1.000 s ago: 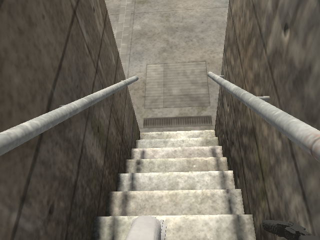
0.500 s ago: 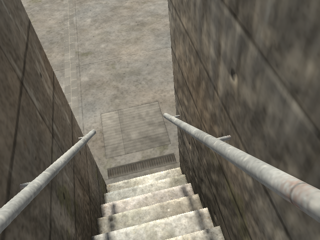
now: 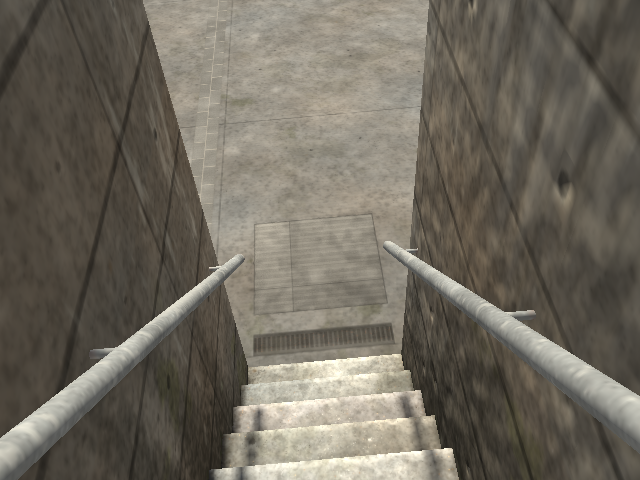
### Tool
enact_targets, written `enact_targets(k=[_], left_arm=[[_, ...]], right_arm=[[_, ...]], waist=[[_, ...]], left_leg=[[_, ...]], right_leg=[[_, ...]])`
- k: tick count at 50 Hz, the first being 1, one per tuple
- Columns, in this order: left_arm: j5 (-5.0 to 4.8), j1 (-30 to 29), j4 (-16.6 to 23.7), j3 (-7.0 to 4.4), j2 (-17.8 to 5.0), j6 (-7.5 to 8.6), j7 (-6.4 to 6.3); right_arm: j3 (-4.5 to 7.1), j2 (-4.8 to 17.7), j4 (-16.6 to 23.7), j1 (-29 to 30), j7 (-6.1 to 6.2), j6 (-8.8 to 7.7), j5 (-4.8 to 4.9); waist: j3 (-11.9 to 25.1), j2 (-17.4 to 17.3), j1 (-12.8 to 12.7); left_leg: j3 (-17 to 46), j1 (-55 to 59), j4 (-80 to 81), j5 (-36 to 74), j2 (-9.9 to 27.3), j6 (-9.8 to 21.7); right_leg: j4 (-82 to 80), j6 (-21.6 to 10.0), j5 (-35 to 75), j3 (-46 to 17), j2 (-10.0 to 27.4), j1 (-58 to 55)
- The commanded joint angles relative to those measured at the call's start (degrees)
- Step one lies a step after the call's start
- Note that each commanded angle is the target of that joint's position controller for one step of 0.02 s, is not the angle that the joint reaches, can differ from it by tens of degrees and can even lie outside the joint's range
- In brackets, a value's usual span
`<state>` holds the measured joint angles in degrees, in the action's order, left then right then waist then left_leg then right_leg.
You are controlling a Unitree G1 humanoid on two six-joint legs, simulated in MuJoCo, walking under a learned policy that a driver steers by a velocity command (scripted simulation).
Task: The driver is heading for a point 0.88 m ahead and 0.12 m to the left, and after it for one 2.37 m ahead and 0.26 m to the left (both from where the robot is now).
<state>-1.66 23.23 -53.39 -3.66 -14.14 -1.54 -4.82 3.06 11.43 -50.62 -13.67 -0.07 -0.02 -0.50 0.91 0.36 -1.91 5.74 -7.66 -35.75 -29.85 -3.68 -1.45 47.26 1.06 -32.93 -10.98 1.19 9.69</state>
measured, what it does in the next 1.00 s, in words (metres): goes down: left foot 0.43 m lower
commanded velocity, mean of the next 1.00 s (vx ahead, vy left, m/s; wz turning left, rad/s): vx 0.24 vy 0.00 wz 0.00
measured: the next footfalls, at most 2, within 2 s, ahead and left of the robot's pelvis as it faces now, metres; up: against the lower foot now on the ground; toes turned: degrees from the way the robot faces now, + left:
left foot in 0.62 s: +0.36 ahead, +0.22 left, -0.43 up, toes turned -2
right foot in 1.14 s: +0.56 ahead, -0.02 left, -0.64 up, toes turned -2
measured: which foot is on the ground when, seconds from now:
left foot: down 0.00-0.12, up 0.14-0.60, down 0.62-1.00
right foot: down 0.00-0.54, up 0.56-1.00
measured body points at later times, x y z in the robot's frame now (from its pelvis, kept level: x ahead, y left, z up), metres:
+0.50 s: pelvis +0.17 +0.07 -0.18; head +0.19 +0.06 +0.27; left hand +0.02 +0.28 -0.31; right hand +0.22 -0.20 -0.33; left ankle +0.32 +0.19 -0.88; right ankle -0.06 -0.11 -0.66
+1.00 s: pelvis +0.39 +0.14 -0.49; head +0.38 +0.16 -0.04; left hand +0.57 +0.34 -0.61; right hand +0.28 -0.02 -0.64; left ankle +0.32 +0.22 -1.14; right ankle +0.55 -0.05 -1.16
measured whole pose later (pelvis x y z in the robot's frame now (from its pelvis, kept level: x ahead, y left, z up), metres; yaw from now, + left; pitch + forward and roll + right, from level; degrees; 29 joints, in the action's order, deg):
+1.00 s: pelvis +0.39 +0.14 -0.49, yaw -1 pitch -2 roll +1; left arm -0.7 5.4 -48.4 -1.9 -8.9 -1.8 2.5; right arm -3.3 0.2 -63.7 -30.7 9.6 -3.5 4.3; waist 0.6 3.4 4.2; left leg -2.1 -20.9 -64.5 -42.1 -5.4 5.0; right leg 43.5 6.4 31.1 -12.1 1.6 35.3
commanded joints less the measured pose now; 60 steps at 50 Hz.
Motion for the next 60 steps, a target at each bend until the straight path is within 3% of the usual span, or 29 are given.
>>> enact_targets(k=[1,4,6,7,10,14,17,19,21,23,26,27,29,30,31,32,33,34,36,38,41,42,44,46,48,51,55,58,60], left_arm=[[-0.59,-8.33,7.05,-1.19,-5.95,0.96,-1.08],[-0.4,-8.5,9.76,0.03,-3.52,1.11,-1.68],[0.12,22.87,-4.41,-3.52,-10.43,1.73,-0.1],[-0.54,25.74,-7.9,-4.43,-13.03,2.07,0.89],[-0.73,23.19,-10.07,-4.71,-10.99,3.04,1.18],[-2.32,7.62,-7.56,-0.28,0.85,3.04,-2.56],[0.51,-0.2,-7.7,0.85,-2.97,2.56,-2.65],[-1.88,2.28,-7.63,0.16,-3.57,3.24,-2.85],[-2.43,16.51,-9.9,0.14,-0.6,5.57,-3.25],[-0.53,17.61,-9.87,0.52,1.61,6.92,-3.73],[1.21,4.37,-6.55,1.58,5.07,7.06,-1.24],[0.55,2.28,-6.01,1.35,4.22,6.38,-0.89],[-0.19,-12.04,-5.53,0.51,2.22,6.53,-0.51],[-1.77,-13.06,-3.34,-0.4,3.45,7.02,0.08],[-1.9,-10.19,-2.02,-0.04,6.17,6.42,0.58],[-0.45,12.37,-0.57,0.15,14.56,4.1,1.54],[-2.16,13.11,-0.46,1.06,14.36,3.22,1.23],[-4.41,9.89,-1.4,2.5,13.13,2.29,0.59],[-5.35,-0.78,0.4,1.76,3.9,1.15,-0.86],[-0.48,-6.21,2.51,1.41,2.52,-0.94,0.02],[-0.54,-8.74,3.4,3.0,5.78,-1.07,2.52],[0.17,-9.06,4.5,2.53,4.97,-0.65,3.86],[0.45,-15.55,6.07,2.64,4.81,-0.49,5.54],[2.23,-19.18,6.76,1.61,3.39,-0.39,7.29],[1.49,-21.71,8.48,1.2,3.51,-0.33,8.06],[-0.48,-20.77,6.26,0.46,2.2,1.29,8.16],[-0.27,-13.84,3.2,0.43,1.96,2.71,8.54],[3.52,16.19,-10.42,-2.62,-3.96,3.86,6.89],[2.81,7.18,-10.04,0.07,-1.33,3.19,7.58]], right_arm=[[1.41,6.31,-1.43,-8.21,0.19,0.34,0.27],[1.57,6.95,-0.19,-4.37,0.36,1.42,0.59],[0.96,2.74,3.0,7.69,1.58,0.78,-1.22],[1.32,1.28,3.81,5.62,1.73,0.13,-0.75],[2.21,2.92,0.12,-0.2,1.05,-0.73,3.08],[2.05,3.82,1.02,-0.05,-2.09,0.97,1.05],[1.68,1.64,-2.01,-8.03,-2.05,1.92,0.67],[2.35,4.82,-2.79,-8.11,-2.11,2.87,0.36],[2.78,8.62,0.47,3.23,-1.32,2.05,-1.95],[2.37,8.16,4.81,10.69,-1.23,-1.51,0.6],[4.75,12.42,-4.53,-16.92,-2.0,-6.44,3.95],[6.16,14.52,-12.12,-34.43,-1.57,-6.68,1.89],[4.55,12.14,-20.68,-56.94,-1.26,-4.37,-1.7],[1.91,10.68,-23.0,-62.79,-1.28,-5.57,-2.49],[0.04,8.99,-23.95,-60.93,-1.9,-4.82,-0.5],[-0.25,10.92,-23.39,-46.97,-0.35,-5.24,1.13],[1.47,16.44,-19.69,-36.34,1.09,-4.41,1.27],[0.55,13.99,-17.98,-28.41,2.74,-1.8,-0.14],[-0.19,11.56,-15.23,-21.88,4.2,-1.73,-4.0],[-1.71,8.79,-15.61,-24.85,7.99,-2.69,0.58],[-5.32,4.1,-12.53,-18.89,7.33,-3.54,1.13],[-5.1,3.06,-13.31,-20.46,8.59,-3.44,4.2],[-5.75,0.37,-13.8,-25.64,9.33,-4.03,5.88],[-5.84,-2.82,-14.59,-27.26,10.28,-3.61,4.92],[-5.6,-4.14,-14.9,-26.55,10.52,-3.66,5.01],[-2.77,-0.83,-12.88,-22.45,9.25,-2.19,4.87],[0.72,2.83,-13.04,-23.15,6.91,-1.05,2.05],[1.07,-0.5,-11.72,-16.13,3.86,-0.45,0.45],[-1.35,-5.92,-6.34,-16.28,3.01,-1.22,4.17]], waist=[[-5.25,-8.05,5.8],[-9.46,-9.71,2.34],[-4.84,10.78,-11.29],[-4.06,20.06,-8.55],[-5.57,4.56,-4.77],[-7.07,-4.24,3.09],[-6.33,5.04,8.77],[-6.51,14.4,5.08],[-11.29,10.16,-3.66],[-12.88,7.02,-4.51],[-5.14,2.64,7.72],[-2.75,4.89,12.66],[-5.07,-9.43,27.6],[-4.09,-8.17,27.86],[-6.95,-20.01,23.88],[-10.5,-38.05,1.67],[-9.68,-43.43,-0.65],[-5.16,-38.05,-2.09],[-4.22,-14.91,-0.66],[-5.46,-6.68,0.07],[-0.97,-0.66,-2.99],[-1.29,0.2,-3.01],[-4.59,-0.56,1.95],[-7.5,1.4,4.36],[-10.53,-6.1,6.51],[-13.3,-4.36,8.68],[-11.85,-5.78,9.44],[-0.83,3.5,-1.98],[7.8,15.0,2.23]], left_leg=[[8.41,11.95,6.73,39.91,6.25,10.49],[10.46,7.43,6.05,40.84,6.88,12.49],[-1.78,-21.38,-24.05,12.6,-5.43,4.3],[1.67,-35.47,-32.8,-12.11,-4.46,3.61],[11.24,-53.56,-44.11,-2.85,1.13,6.95],[2.1,-36.44,-18.07,48.03,4.58,7.88],[-5.66,-5.17,-18.79,64.09,-1.04,3.34],[4.86,-35.11,-24.72,54.67,5.52,2.14],[8.24,-56.54,-21.54,46.14,8.43,-0.92],[3.77,-52.85,-11.49,49.71,8.74,-2.62],[-5.75,-0.62,11.06,84.17,10.37,0.71],[-4.46,15.3,16.75,92.45,12.56,1.93],[-1.55,25.08,27.03,97.01,16.59,5.0],[-0.62,28.08,11.82,85.54,17.33,2.99],[-4.56,21.15,8.09,88.02,13.86,-1.64],[-3.72,21.15,-0.27,98.3,11.72,-4.8],[8.61,19.02,-2.58,86.65,20.3,4.78],[24.0,9.07,2.67,65.31,28.51,13.15],[38.47,-6.22,11.69,76.21,30.65,15.13],[23.52,-7.74,-0.61,78.53,24.01,9.41],[14.82,-24.06,2.46,57.42,17.07,5.75],[12.79,-22.05,-4.05,34.92,13.18,6.67],[11.47,-17.98,-4.88,18.42,11.91,4.99],[7.05,-18.04,-10.51,10.05,9.56,4.24],[8.99,-21.48,-10.97,11.06,8.02,5.02],[10.3,-20.71,-15.14,20.37,9.71,7.19],[12.04,-12.2,-25.17,25.67,9.5,11.05],[-2.53,-38.68,-55.53,8.26,0.61,3.12],[3.02,-47.29,-67.8,-27.97,3.29,-0.66]], right_leg=[[7.64,1.27,10.89,6.31,-2.09,22.33],[-2.4,0.88,-4.43,9.59,0.54,20.45],[-11.3,-0.52,44.55,-0.15,3.56,-12.08],[-9.03,-4.49,46.8,-12.33,8.38,-15.92],[-5.66,-9.22,42.96,-17.88,15.47,-16.62],[5.71,-2.28,9.89,-2.27,4.7,11.68],[7.04,-3.69,9.79,4.97,2.04,37.23],[18.43,-3.51,7.91,-6.38,7.81,14.83],[22.69,-4.78,11.68,-14.9,9.09,0.64],[27.15,-5.06,0.95,-12.81,3.6,0.17],[42.92,-1.56,-5.86,1.81,-4.33,23.49],[52.9,1.78,1.03,5.34,-6.84,26.25],[87.62,6.16,-31.31,10.21,-19.46,29.83],[101.14,6.01,-35.59,4.97,-21.58,35.85],[105.01,3.3,-31.15,4.79,-21.32,40.08],[84.87,-1.29,-15.08,-1.8,-16.98,49.87],[76.66,-1.63,-8.68,-1.95,-9.56,57.91],[68.09,-2.19,-3.18,-5.42,-2.58,56.47],[70.25,-2.73,-1.13,-4.76,-2.23,49.32],[47.25,-3.62,19.76,-10.03,-4.54,52.12],[34.08,0.76,41.42,-3.1,-1.84,28.22],[25.22,1.1,56.15,-5.06,-0.95,30.06],[15.88,2.76,60.72,-3.67,-0.58,34.77],[1.6,5.29,73.41,-0.76,-0.11,32.07],[-3.56,6.44,70.55,0.89,-0.62,27.54],[-19.39,5.7,60.13,2.32,1.9,23.41],[-30.16,0.2,49.56,4.75,4.07,20.15],[-28.45,-6.57,95.53,7.97,9.64,-27.88],[-13.37,-18.55,80.12,-0.95,17.07,-30.61]])
Keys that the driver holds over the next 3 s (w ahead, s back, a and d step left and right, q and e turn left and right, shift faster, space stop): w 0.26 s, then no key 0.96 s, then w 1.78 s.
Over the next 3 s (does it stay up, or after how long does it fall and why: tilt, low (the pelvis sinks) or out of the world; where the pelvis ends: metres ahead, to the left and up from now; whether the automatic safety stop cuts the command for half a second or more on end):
stays up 1.50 0.12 -1.55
